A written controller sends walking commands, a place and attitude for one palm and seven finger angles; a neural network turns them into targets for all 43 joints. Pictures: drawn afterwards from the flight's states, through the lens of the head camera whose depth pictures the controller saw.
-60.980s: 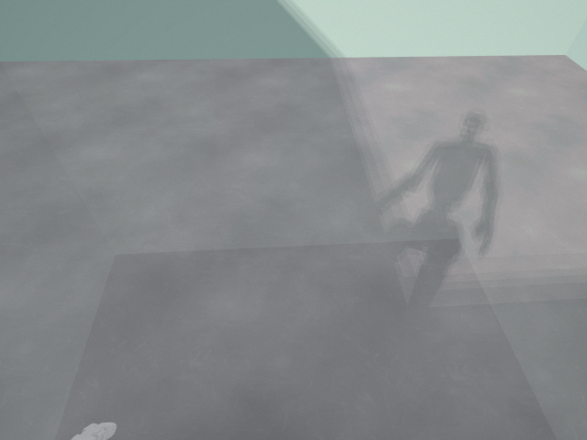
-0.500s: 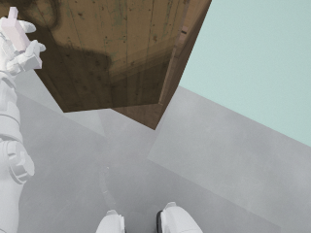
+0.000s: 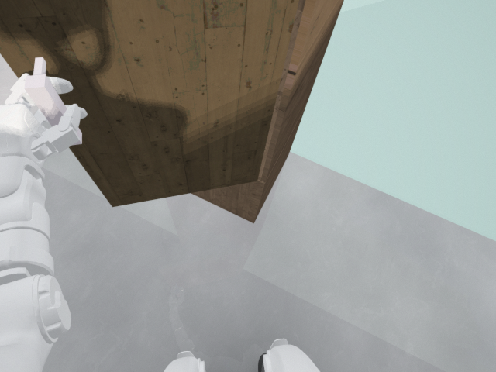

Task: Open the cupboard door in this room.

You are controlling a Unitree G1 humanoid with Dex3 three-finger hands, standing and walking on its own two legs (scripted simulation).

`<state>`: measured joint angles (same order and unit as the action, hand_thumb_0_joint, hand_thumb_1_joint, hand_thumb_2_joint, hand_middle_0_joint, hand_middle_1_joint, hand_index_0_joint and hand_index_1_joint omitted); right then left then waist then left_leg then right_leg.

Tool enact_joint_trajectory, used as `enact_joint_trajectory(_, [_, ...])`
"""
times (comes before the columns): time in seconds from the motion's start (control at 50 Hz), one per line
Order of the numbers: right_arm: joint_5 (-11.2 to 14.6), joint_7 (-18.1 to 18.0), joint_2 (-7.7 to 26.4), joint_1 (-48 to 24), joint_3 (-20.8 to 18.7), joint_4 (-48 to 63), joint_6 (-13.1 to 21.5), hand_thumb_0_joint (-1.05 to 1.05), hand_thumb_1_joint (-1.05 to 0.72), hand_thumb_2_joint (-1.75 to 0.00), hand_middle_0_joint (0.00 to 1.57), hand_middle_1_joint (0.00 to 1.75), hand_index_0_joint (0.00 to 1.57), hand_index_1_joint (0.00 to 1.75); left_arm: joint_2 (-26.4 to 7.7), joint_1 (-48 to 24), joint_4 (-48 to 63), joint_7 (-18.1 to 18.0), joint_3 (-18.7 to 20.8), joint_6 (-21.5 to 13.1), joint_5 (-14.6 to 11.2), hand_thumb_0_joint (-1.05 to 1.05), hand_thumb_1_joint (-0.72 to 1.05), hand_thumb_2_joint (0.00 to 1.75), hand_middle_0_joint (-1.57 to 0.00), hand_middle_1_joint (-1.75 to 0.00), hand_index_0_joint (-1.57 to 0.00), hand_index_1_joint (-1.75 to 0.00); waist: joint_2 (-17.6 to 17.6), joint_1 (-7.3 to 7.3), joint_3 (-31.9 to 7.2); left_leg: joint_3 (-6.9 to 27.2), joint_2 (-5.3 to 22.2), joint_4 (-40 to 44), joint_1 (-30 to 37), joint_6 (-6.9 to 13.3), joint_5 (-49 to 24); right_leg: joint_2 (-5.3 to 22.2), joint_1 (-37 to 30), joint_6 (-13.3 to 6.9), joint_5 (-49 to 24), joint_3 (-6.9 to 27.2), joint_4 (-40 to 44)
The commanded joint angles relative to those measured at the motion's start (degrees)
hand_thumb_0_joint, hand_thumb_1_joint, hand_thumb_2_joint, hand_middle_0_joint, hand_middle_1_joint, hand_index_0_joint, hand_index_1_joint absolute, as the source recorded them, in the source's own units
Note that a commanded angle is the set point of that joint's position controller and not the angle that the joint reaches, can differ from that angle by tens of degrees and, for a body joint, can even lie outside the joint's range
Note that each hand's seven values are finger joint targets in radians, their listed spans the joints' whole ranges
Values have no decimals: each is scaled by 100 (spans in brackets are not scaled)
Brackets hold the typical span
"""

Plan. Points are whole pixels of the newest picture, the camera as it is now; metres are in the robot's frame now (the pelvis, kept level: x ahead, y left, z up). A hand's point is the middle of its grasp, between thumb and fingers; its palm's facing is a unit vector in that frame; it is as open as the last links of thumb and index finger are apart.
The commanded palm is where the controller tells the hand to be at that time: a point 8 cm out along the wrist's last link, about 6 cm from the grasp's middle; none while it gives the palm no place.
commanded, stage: pull the door open along its arc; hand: left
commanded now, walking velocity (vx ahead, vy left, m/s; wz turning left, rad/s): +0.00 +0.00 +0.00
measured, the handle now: (57, 103) +0.53 +0.27 +0.08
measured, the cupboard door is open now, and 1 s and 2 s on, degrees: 40 77 77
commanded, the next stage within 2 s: open thumb and fingers to let go in 0.72 s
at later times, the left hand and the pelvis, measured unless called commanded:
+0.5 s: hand (123, 214) +0.33 +0.15 +0.08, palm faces +0.42 -0.90 +0.05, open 6.3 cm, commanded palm +0.27 +0.20 +0.08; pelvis +0.00 -0.03 +0.01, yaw +3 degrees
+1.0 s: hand (167, 243) +0.29 +0.09 +0.08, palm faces +0.52 -0.86 -0.02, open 6.6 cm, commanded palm +0.24 +0.13 +0.08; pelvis +0.00 -0.06 +0.01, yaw +6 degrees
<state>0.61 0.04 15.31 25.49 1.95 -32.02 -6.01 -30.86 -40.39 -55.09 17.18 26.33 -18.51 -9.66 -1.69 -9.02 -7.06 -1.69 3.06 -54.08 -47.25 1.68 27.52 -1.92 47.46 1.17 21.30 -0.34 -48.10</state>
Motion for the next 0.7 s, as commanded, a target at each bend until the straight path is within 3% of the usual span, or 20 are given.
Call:
enact_joint_trajectory(0.0, [50, 4, 947, 386, -462, 635, 214, 0, -90, -90, 20, 30, 20, 30, -1178, -185, 1969, 39, 188, -326, -336, 0, 90, 90, -40, -135, -40, -135, -556, 630, -2564, 218, -106, 652, 1898, -77, -3928, -165, -1953, -221, -2770, -270, 172])
enact_joint_trajectory(0.04, [78, 43, 888, 230, -471, 739, 276, 0, -90, -90, 20, 30, 20, 30, -933, 596, 2401, -9, 149, -281, -443, 0, 90, 90, -40, -135, -40, -135, -427, 747, -2452, 160, -117, 739, 1815, -76, -3998, -135, -2191, -207, -2960, -251, 183])
enact_joint_trajectory(0.08, [112, 50, 863, 30, -468, 832, 336, 0, -90, -90, 20, 30, 20, 30, -704, 1036, 2834, -72, 57, -230, -529, 0, 90, 90, -40, -135, -40, -135, -274, 751, -2161, 121, -137, 838, 1706, -77, -3764, -127, -2264, -197, -2913, -272, 218])
enact_joint_trajectory(0.1, [119, 46, 839, -31, -473, 902, 376, 0, -90, -90, 20, 30, 20, 30, -739, 1423, 3105, -103, 164, -243, -579, 0, 90, 90, -40, -135, -40, -135, -297, 861, -2185, 119, -143, 855, 1706, -78, -3835, -115, -2382, -219, -2953, -262, 195])
enact_joint_trajectory(0.12, [120, 46, 770, -162, -462, 944, 417, 0, -90, -90, 20, 30, 20, 30, -645, 1629, 3392, -245, 264, -224, -663, 0, 90, 90, -40, -135, -40, -135, -395, 949, -2159, 104, -158, 907, 1716, -120, -3859, -93, -2427, -208, -2992, -273, 184])
enact_joint_trajectory(0.16, [118, 65, 671, -381, -446, 1006, 505, 0, -90, -90, 20, 30, 20, 30, -186, 2075, 3744, -627, 223, -134, -783, 0, 90, 90, -40, -135, -40, -135, -99, 1025, -1931, 50, -202, 977, 1589, -148, -3513, -91, -2476, -185, -2901, -318, 227])
enact_joint_trajectory(0.2, [83, 70, 586, -599, -423, 1017, 581, 0, -90, -90, 20, 30, 20, 30, 121, 2131, 4135, -1259, 248, -79, -756, 0, 90, 90, -40, -135, -40, -135, -37, 1118, -1701, 62, -241, 1044, 1473, -194, -3141, -80, -2471, -219, -2631, -356, 237])
enact_joint_trajectory(0.26, [-2, 82, 473, -804, -426, 944, 650, 0, -90, -90, 20, 30, 20, 30, 788, 2375, 4501, -2122, -85, -38, -433, 0, 90, 90, -40, -135, -40, -135, 51, 1084, -1611, 15, -282, 1053, 1484, -223, -2801, -13, -2484, -217, -2500, -335, 253])
enact_joint_trajectory(0.32, [-123, 90, 362, -973, -418, 906, 670, 0, -90, -90, 20, 30, 20, 30, 1220, 2622, 5019, -2881, -481, -61, 16, 0, 90, 90, -40, -135, -40, -135, 20, 1132, -1777, 16, -287, 1018, 1627, -218, -2848, 53, -2622, -244, -2565, -278, 226])
enact_joint_trajectory(0.38, [-219, 97, 307, -1142, -396, 882, 631, 0, -90, -90, 20, 30, 20, 30, 1662, 2691, 5320, -3490, -995, -2, 418, 0, 90, 90, -40, -135, -40, -135, 76, 1065, -1593, 29, -298, 1045, 1665, -212, -2547, 102, -2582, -248, -2346, -259, 310])
enact_joint_trajectory(0.4, [-251, 81, 302, -1158, -405, 888, 624, 0, -90, -90, 20, 30, 20, 30, 1752, 2765, 5332, -3657, -1088, 15, 497, 0, 90, 90, -40, -135, -40, -135, 467, 1007, -1553, 52, -298, 1038, 1603, -170, -2372, 105, -2670, -229, -2282, -233, 407])
enact_joint_trajectory(0.42, [-264, 64, 279, -1243, -400, 882, 611, 0, -90, -90, 20, 30, 20, 30, 1898, 2772, 5384, -3810, -1219, 36, 568, 0, 90, 90, -40, -135, -40, -135, 475, 1007, -1553, 45, -312, 1060, 1600, -167, -2264, 136, -2712, -222, -2232, -205, 442])
enact_joint_trajectory(0.46, [-300, 30, 221, -1386, -369, 871, 590, 0, -90, -90, 20, 30, 20, 30, 2096, 2673, 5525, -4067, -1459, 78, 724, 0, 90, 90, -40, -135, -40, -135, 212, 998, -1382, 31, -344, 1099, 1620, -168, -2010, 175, -2652, -226, -1986, -171, 546])
enact_joint_trajectory(0.5, [-346, -5, 197, -1428, -369, 853, 577, 0, -90, -90, 20, 30, 20, 30, 2249, 2784, 5547, -4272, -1662, 112, 883, 0, 90, 90, -40, -135, -40, -135, 486, 939, -1331, 60, -351, 1109, 1589, -136, -1834, 193, -2722, -210, -1801, -113, 676])
enact_joint_trajectory(0.52, [-350, -14, 169, -1502, -361, 852, 572, 0, -90, -90, 20, 30, 20, 30, 2396, 2806, 5628, -4355, -1819, 127, 933, 0, 90, 90, -40, -135, -40, -135, 414, 950, -1325, 54, -351, 1128, 1635, -137, -1835, 215, -2748, -215, -1813, -91, 702])
enact_joint_trajectory(0.58, [-390, -31, 140, -1551, -364, 842, 578, 0, -90, -90, 20, 30, 20, 30, 2700, 3072, 5782, -4425, -2232, 179, 1064, 0, 90, 90, -40, -135, -40, -135, 251, 926, -1248, 30, -357, 1131, 1742, -138, -1842, 247, -2754, -226, -1879, -83, 752])
enact_joint_trajectory(0.6, [-389, -45, 153, -1544, -367, 837, 583, 0, -90, -90, 20, 30, 20, 30, 2727, 3155, 5773, -4422, -2324, 199, 1083, 0, 90, 90, -40, -135, -40, -135, 485, 864, -1194, 59, -353, 1125, 1699, -126, -1763, 257, -2782, -209, -1818, -49, 823])
enact_joint_trajectory(0.68, [-405, -37, 115, -1636, -389, 880, 660, 0, -90, -90, 20, 30, 20, 30, 3207, 3666, 6177, -4415, -2863, 192, 1095, 0, 90, 90, -40, -135, -40, -135, 355, 911, -1233, 52, -355, 1120, 1875, -132, -1863, 274, -2824, -221, -1990, -64, 799])
